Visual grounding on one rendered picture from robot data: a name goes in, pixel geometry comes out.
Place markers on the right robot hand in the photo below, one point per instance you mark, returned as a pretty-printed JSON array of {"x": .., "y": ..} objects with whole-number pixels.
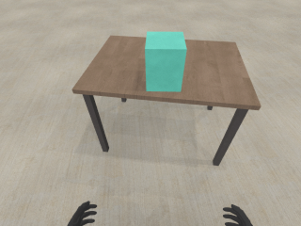
[{"x": 240, "y": 217}]

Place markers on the table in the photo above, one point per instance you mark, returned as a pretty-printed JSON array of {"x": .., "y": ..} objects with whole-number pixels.
[{"x": 214, "y": 74}]

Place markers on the left robot hand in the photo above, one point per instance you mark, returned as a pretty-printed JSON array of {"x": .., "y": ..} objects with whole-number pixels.
[{"x": 77, "y": 218}]

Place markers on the carton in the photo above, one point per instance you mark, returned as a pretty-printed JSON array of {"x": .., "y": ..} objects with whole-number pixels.
[{"x": 165, "y": 54}]

